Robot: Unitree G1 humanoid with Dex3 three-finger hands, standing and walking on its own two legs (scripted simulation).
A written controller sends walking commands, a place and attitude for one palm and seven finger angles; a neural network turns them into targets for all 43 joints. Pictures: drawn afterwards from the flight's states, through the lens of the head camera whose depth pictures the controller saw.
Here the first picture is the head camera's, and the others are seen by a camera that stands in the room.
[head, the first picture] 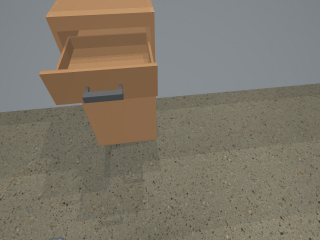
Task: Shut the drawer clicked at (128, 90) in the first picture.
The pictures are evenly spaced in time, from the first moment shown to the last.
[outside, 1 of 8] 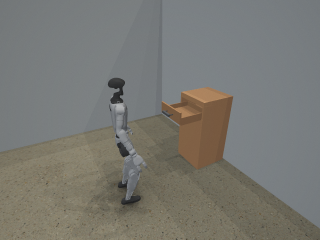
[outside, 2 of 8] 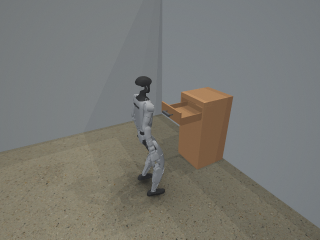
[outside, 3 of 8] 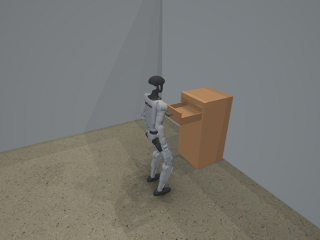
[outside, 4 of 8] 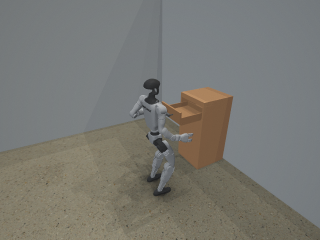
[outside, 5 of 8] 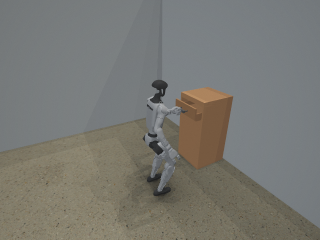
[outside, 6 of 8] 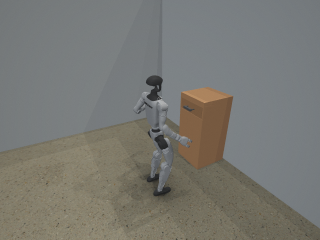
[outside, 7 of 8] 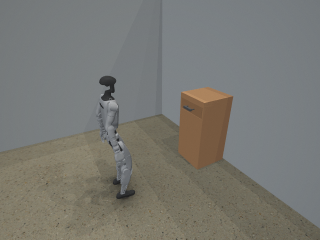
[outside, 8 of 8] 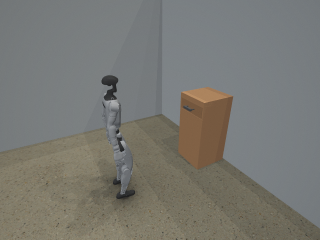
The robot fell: no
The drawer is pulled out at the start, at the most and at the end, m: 0.30 0.30 0.00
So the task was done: yes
